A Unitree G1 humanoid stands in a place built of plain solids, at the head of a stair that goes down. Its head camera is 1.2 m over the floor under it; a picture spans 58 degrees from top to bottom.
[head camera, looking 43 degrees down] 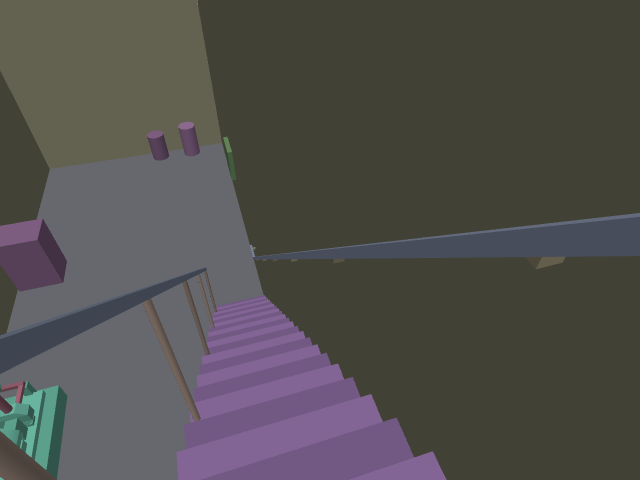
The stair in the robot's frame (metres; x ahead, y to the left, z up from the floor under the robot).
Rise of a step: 0.21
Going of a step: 0.21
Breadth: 0.84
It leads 17 degrees to the left of straight ahead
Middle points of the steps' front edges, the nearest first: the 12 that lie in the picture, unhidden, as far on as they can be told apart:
0.61 0.11 -0.40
0.81 0.17 -0.61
1.02 0.24 -0.81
1.22 0.30 -1.02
1.42 0.36 -1.22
1.62 0.42 -1.43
1.82 0.48 -1.64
2.02 0.54 -1.84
2.22 0.61 -2.05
2.42 0.67 -2.25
2.62 0.73 -2.46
2.82 0.79 -2.66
